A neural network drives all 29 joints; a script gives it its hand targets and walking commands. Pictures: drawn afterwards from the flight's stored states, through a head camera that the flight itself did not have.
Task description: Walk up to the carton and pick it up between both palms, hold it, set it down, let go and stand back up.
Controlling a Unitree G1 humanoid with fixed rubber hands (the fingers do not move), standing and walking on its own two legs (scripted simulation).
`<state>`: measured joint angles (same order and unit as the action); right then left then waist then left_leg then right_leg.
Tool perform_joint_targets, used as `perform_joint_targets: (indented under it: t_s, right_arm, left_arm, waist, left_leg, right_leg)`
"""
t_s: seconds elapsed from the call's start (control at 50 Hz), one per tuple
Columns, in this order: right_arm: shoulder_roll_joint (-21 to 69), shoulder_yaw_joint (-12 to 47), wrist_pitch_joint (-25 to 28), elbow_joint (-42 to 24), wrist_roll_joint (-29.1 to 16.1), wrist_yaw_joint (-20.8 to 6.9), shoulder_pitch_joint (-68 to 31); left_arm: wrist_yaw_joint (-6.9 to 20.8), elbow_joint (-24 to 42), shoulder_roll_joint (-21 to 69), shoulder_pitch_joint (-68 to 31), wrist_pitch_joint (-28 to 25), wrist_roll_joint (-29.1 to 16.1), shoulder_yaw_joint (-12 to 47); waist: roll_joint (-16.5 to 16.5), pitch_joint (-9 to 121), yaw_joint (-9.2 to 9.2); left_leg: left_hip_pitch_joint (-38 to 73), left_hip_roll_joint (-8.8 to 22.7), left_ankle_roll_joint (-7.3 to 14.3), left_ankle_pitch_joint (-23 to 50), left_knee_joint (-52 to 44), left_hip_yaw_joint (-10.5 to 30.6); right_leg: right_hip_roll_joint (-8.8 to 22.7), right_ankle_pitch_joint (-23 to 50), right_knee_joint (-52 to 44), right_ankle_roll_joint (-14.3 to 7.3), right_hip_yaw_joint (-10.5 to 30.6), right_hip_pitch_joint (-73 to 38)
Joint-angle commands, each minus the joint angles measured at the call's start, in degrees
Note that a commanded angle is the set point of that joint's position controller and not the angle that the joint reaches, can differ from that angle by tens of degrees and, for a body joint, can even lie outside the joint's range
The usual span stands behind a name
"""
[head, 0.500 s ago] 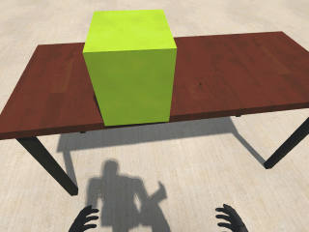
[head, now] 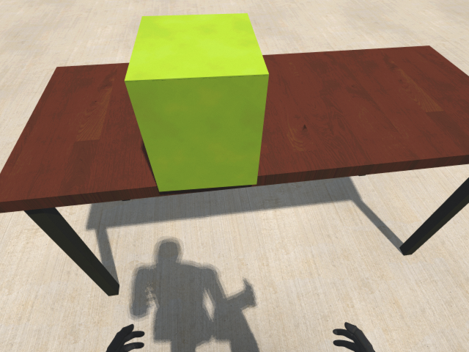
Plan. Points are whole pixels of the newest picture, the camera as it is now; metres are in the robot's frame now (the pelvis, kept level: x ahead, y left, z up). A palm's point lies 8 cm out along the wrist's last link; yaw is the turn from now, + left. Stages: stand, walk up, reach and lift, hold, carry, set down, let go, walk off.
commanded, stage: stand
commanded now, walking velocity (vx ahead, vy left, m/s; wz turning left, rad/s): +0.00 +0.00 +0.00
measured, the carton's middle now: (202, 104) +0.59 +0.08 +0.10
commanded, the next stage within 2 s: walk up in 1.30 s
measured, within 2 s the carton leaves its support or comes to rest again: neither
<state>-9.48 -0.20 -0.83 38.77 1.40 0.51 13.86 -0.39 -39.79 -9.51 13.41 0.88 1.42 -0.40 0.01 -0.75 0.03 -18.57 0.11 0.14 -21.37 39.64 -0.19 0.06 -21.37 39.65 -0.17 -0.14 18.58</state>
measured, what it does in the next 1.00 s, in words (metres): stands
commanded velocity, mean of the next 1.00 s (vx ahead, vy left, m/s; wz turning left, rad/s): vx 0.00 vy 0.00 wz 0.00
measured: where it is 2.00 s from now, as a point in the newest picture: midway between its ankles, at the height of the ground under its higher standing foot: outside the picture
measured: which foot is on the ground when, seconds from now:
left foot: down 0.00-1.00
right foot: down 0.00-1.00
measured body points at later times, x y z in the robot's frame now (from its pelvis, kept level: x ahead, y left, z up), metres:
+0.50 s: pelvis +0.01 +0.00 +0.00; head +0.02 +0.00 +0.45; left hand +0.12 +0.23 -0.12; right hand +0.12 -0.22 -0.12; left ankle +0.00 +0.12 -0.72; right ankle +0.00 -0.12 -0.72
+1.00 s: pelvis +0.02 +0.00 +0.01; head +0.03 +0.00 +0.46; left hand +0.08 +0.24 -0.13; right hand +0.10 -0.22 -0.13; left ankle +0.00 +0.12 -0.72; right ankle +0.00 -0.12 -0.72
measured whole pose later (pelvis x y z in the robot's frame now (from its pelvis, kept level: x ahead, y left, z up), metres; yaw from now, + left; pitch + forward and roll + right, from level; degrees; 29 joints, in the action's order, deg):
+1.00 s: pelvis +0.02 +0.00 +0.01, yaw +0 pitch -1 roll +0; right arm -8.7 -1.7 -0.2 49.8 1.1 1.7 14.6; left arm -1.7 -52.1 -8.7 14.7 0.4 0.9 -2.4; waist 1.0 -2.4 -0.1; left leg -11.6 0.0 0.3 -19.6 32.5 0.1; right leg 0.1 -19.4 31.7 0.1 -0.5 11.1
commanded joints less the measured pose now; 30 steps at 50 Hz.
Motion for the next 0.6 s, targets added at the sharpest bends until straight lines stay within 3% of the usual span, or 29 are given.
perform_joint_targets:
  t_s: [0.0,0.58]
  right_arm:
    - [-5.4,-1.7,1.3,-4.3,0.0,0.2,-0.4]
    - [-5.1,-2.8,1.5,2.1,-0.3,1.2,2.4]
  left_arm:
    - [-0.2,4.4,-5.4,-0.5,-1.3,0.0,-1.6]
    - [-1.2,-2.2,-5.1,2.0,-1.4,-0.3,-2.7]
  waist:
    - [0.1,3.6,0.02]
    - [0.1,1.5,0.01]
  left_leg:
    - [1.2,2.4,2.0,12.6,-8.0,3.3]
    - [3.9,3.1,2.6,17.6,-10.1,3.8]
  right_leg:
    - [2.4,12.5,-7.9,-1.9,3.3,-1.4]
    - [3.0,17.5,-10.0,-2.5,3.8,-4.1]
